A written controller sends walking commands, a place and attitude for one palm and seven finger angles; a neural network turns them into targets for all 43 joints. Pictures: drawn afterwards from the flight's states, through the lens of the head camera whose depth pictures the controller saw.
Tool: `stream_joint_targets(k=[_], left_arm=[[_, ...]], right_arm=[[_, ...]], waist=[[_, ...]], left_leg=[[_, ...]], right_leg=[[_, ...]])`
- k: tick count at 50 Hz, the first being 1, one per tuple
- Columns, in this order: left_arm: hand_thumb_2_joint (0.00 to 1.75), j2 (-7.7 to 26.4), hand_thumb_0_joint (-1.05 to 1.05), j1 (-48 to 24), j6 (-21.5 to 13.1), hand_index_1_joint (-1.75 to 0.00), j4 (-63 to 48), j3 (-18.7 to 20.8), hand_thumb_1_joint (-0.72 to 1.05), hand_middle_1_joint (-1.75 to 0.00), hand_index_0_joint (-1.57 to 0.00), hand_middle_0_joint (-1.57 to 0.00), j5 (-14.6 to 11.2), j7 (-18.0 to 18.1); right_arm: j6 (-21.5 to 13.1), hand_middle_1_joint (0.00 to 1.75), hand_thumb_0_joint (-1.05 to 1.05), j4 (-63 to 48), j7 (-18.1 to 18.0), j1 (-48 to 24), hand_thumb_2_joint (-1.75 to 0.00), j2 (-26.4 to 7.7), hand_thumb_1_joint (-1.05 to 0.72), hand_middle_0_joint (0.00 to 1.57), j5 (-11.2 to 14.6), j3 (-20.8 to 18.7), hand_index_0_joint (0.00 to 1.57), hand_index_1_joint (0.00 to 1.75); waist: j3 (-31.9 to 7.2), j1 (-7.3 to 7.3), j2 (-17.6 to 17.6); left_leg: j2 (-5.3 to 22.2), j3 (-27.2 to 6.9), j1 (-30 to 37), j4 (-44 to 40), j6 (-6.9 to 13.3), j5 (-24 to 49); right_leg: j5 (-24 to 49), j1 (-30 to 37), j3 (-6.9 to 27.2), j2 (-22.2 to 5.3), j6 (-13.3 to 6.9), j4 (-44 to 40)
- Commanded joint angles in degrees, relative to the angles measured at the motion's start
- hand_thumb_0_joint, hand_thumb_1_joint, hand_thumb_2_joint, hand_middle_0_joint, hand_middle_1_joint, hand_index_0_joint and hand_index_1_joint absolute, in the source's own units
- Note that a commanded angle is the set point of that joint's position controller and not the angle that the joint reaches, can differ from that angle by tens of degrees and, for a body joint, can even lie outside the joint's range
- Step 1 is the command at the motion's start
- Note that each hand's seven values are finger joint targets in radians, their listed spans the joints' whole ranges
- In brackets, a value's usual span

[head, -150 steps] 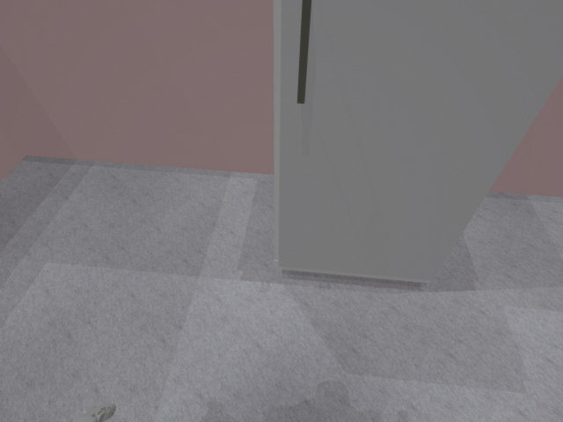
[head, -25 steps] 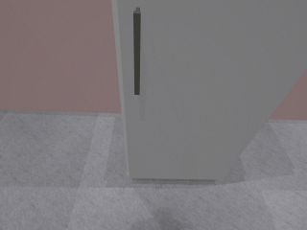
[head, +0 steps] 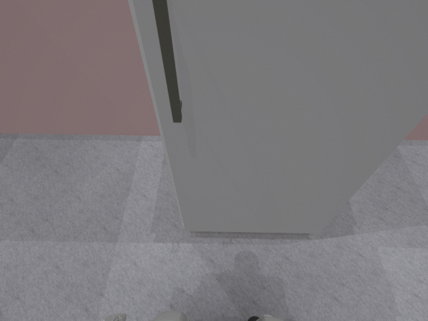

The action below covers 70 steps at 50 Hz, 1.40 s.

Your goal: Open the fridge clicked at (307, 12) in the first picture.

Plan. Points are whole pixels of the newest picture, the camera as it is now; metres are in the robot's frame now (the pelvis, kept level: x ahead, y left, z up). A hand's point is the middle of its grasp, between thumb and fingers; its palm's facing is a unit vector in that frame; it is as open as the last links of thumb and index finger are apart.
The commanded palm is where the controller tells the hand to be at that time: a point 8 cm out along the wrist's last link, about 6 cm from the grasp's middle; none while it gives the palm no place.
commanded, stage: come to a stop and stand still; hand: left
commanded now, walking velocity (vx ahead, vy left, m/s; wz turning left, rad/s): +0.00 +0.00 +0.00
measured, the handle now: (171, 61) +0.50 +0.11 +0.21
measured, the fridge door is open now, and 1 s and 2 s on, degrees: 0 0 0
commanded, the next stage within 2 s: look again from close up in 1.04 s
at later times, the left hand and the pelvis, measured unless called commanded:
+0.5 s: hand out of the picture -0.07 +0.23 -0.16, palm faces +0.01 -0.98 -0.21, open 7.4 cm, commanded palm none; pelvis -0.05 +0.05 +0.01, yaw -2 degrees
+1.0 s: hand out of the picture -0.10 +0.19 -0.17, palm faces +0.01 -0.99 -0.14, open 7.4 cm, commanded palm none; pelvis -0.07 +0.05 +0.01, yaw -2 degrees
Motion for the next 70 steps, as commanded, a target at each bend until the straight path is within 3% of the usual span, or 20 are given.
stream_joint_targets(k=[1,3,5,6,7,10,17,21,23,24,25,32,37,50,51,52,53,56,62,70], left_arm=[[0.9,11.4,0.0,2.8,0.2,-0.3,-2.6,2.8,0.9,-0.3,-0.2,-0.2,0.3,0.2],[0.9,9.7,0.0,2.2,0.9,-0.3,-3.2,2.3,0.9,-0.3,-0.2,-0.2,-0.5,-0.3],[0.9,4.5,0.0,2.5,2.0,-0.3,-4.5,1.4,0.9,-0.3,-0.2,-0.2,-0.9,-0.8],[0.9,5.6,0.0,1.8,2.4,-0.3,-4.2,1.7,0.9,-0.3,-0.2,-0.2,-0.6,-0.7],[0.9,6.4,0.0,3.1,2.8,-0.3,-2.7,1.9,0.9,-0.3,-0.2,-0.2,-0.3,-0.8],[0.9,6.3,0.0,9.8,2.3,-0.3,0.7,1.6,0.9,-0.3,-0.2,-0.2,0.0,-1.5],[0.9,4.3,0.0,9.0,0.9,-0.3,1.1,-0.7,0.9,-0.3,-0.2,-0.2,-0.7,-1.2],[0.9,4.9,0.0,14.9,-0.5,-0.3,4.8,-1.2,0.9,-0.3,-0.2,-0.2,-0.9,-0.5],[0.9,6.0,0.0,13.9,-1.4,-0.3,5.6,-1.7,0.9,-0.3,-0.2,-0.2,-1.0,-0.3],[0.9,5.8,0.0,13.6,-1.6,-0.3,5.6,-2.1,0.9,-0.3,-0.2,-0.2,-1.1,-0.3],[0.9,5.3,0.0,13.3,-2.1,-0.3,6.1,-2.0,0.9,-0.3,-0.2,-0.2,-1.0,-0.3],[0.9,4.1,0.0,14.2,-1.5,-0.3,6.7,-2.6,0.9,-0.3,-0.2,-0.2,-1.4,-0.3],[0.9,3.5,0.0,15.6,-1.2,-0.3,7.1,-2.5,0.9,-0.3,-0.2,-0.2,-1.4,-0.4],[0.9,1.6,0.0,17.7,-1.7,-0.3,7.8,-2.5,0.9,-0.3,-0.2,-0.2,-1.3,-0.3],[0.9,3.7,0.0,19.4,-3.5,-0.3,7.6,-3.6,0.9,-0.3,-0.2,-0.2,0.1,1.4],[0.9,5.9,0.0,16.3,-3.8,-0.3,4.9,-2.9,0.9,-0.3,-0.2,-0.2,-0.6,1.0],[0.9,5.6,0.0,14.3,-3.7,-0.3,3.7,-2.7,0.9,-0.3,-0.2,-0.2,-0.7,0.6],[0.9,4.5,0.0,15.3,-4.3,-0.3,3.5,-2.8,0.9,-0.3,-0.2,-0.2,-1.2,0.2],[0.9,2.8,0.0,16.7,-3.5,-0.3,3.9,-3.4,0.9,-0.3,-0.2,-0.2,-1.0,-0.1],[0.9,4.8,0.0,16.3,-3.3,-0.3,3.2,-2.9,0.9,-0.3,-0.2,-0.2,-1.0,0.0]], right_arm=[[-1.2,0.3,0.0,-2.0,0.4,9.7,-0.9,-1.5,-0.9,0.2,0.2,-0.2,0.2,0.3],[-1.9,0.3,0.0,-1.1,0.4,12.7,-0.9,-3.1,-0.9,0.2,0.1,-0.2,0.2,0.3],[-2.2,0.3,0.0,-4.6,0.2,6.9,-0.9,-10.4,-0.9,0.2,-0.8,-1.3,0.2,0.3],[-2.1,0.3,0.0,-6.1,-0.2,2.6,-0.9,-10.4,-0.9,0.2,-1.1,-0.9,0.2,0.3],[-2.4,0.3,0.0,-6.3,-0.6,-0.7,-0.9,-9.0,-0.9,0.2,-1.0,-0.4,0.2,0.3],[-2.9,0.3,0.0,-6.6,-0.8,-3.8,-0.9,-7.2,-0.9,0.2,-0.7,0.6,0.2,0.3],[-3.5,0.3,0.0,-2.7,-1.1,3.9,-0.9,-7.1,-0.9,0.2,-0.4,0.5,0.2,0.3],[-3.9,0.3,0.0,-0.9,-0.7,3.6,-0.9,-6.5,-0.9,0.2,0.5,0.8,0.2,0.3],[-3.9,0.3,0.0,-0.6,-0.3,3.0,-0.9,-4.2,-0.9,0.2,1.0,1.6,0.2,0.3],[-3.9,0.3,0.0,-0.2,-0.1,3.2,-0.9,-4.0,-0.9,0.2,0.8,1.8,0.2,0.3],[-3.7,0.3,0.0,0.7,-0.1,3.3,-0.9,-3.4,-0.9,0.2,0.5,1.9,0.2,0.3],[-3.1,0.3,0.0,4.2,-0.1,4.9,-0.9,-3.8,-0.9,0.2,0.3,2.7,0.2,0.3],[-2.8,0.3,0.0,5.2,-0.2,6.5,-0.9,-3.1,-0.9,0.2,0.0,2.7,0.2,0.3],[-3.3,0.3,0.0,5.6,-0.5,9.0,-0.9,-2.1,-0.9,0.2,0.1,2.5,0.2,0.3],[-4.3,0.3,0.0,0.4,0.5,2.3,-0.9,-4.6,-0.9,0.2,-0.1,3.4,0.2,0.3],[-3.7,0.3,0.0,-0.7,1.0,6.2,-0.9,-2.2,-0.9,0.2,-0.2,3.2,0.2,0.3],[-3.5,0.3,0.0,0.3,1.1,7.9,-0.9,-2.2,-0.9,0.2,-0.5,3.0,0.2,0.3],[-4.3,0.3,0.0,-0.3,1.0,10.1,-0.9,-2.0,-0.9,0.2,-0.6,3.6,0.2,0.3],[-4.7,0.3,0.0,-1.5,0.6,7.7,-0.9,-4.1,-0.9,0.2,-0.3,3.7,0.2,0.3],[-5.3,0.3,0.0,-0.5,0.3,6.9,-0.9,-5.2,-0.9,0.2,-0.2,3.9,0.2,0.3]], waist=[[-11.7,-0.85,-11.6],[-10.7,-2.35,-6.3],[-3.6,-1.74,17.9],[-1.5,-1.23,14.4],[0.1,0.45,13.7],[0.2,2.83,6.5],[-5.6,-1.09,5.7],[-8.7,0.94,1.6],[-6.1,-0.39,-3.8],[-5.8,-0.73,-3.7],[-6.2,-0.83,-9.5],[0.6,-0.51,-1.8],[1.8,-0.13,0.8],[-0.9,-0.02,-0.3],[2.2,2.09,-1.3],[-2.5,-1.9,-1.7],[-1.6,-2.72,0.3],[-6.9,-2.32,6.0],[-0.5,-0.36,-2.9],[-3.1,0.11,-1.6]], left_leg=[[0.3,1.2,6.3,-13.2,0.4,7.5],[0.9,1.0,15.4,-26.3,0.8,15.6],[17.7,-18.7,3.3,-40.9,6.7,12.3],[18.6,-19.6,-3.8,-42.4,9.4,10.7],[15.4,-15.4,-6.5,-43.1,8.3,8.6],[10.9,-9.0,-2.0,-40.4,8.4,9.7],[13.3,-12.4,15.7,-37.1,12.5,26.7],[9.3,-9.0,12.6,-31.9,7.9,29.8],[5.1,-4.9,10.7,-31.7,4.3,23.9],[4.4,-4.5,12.7,-31.8,4.0,25.2],[4.4,-3.6,13.5,-30.8,4.0,25.8],[4.8,-4.9,11.2,-35.5,4.1,15.3],[4.9,-5.9,8.0,-36.9,4.0,9.7],[5.8,-6.6,8.8,-36.5,4.3,11.5],[4.7,-3.6,3.1,-23.4,2.7,18.8],[3.0,-3.4,6.1,-22.8,2.8,12.3],[2.4,-3.3,6.3,-22.8,3.2,11.7],[3.7,-5.2,7.5,-25.1,4.7,17.0],[5.1,-7.4,2.5,-30.4,6.2,14.1],[5.1,-5.6,7.0,-30.2,6.2,23.7]], right_leg=[[13.8,5.4,11.6,-12.3,-8.3,-6.7],[-2.2,-2.1,8.4,-7.4,-4.2,-2.1],[-21.0,-8.4,2.5,3.6,1.1,15.6],[-19.8,-5.5,7.8,2.6,0.5,21.3],[-16.6,-4.2,10.0,2.4,0.4,24.6],[-10.9,-5.7,8.3,3.2,0.7,30.3],[-16.9,-0.5,5.2,1.8,1.3,7.0],[-0.5,12.6,6.7,0.7,0.2,-12.4],[3.8,10.8,11.8,-4.5,-2.3,-12.4],[4.9,9.1,11.9,-5.0,-3.1,-12.2],[6.4,8.8,11.6,-4.0,-3.0,-12.3],[-9.7,4.3,10.5,-1.7,-2.0,-14.6],[-12.9,4.1,9.8,-1.0,-2.1,-14.4],[-8.8,4.8,9.1,-0.6,-2.3,-13.0],[1.3,4.3,10.5,-2.3,-2.9,-12.9],[-15.3,1.4,13.3,-4.5,-4.5,-14.8],[-20.5,-0.8,12.9,-3.9,-5.3,-13.9],[-11.1,3.2,9.5,-0.9,-5.4,-7.5],[-8.4,4.2,7.8,0.6,-4.0,-5.9],[-1.6,6.9,8.2,-0.3,-3.3,-6.2]])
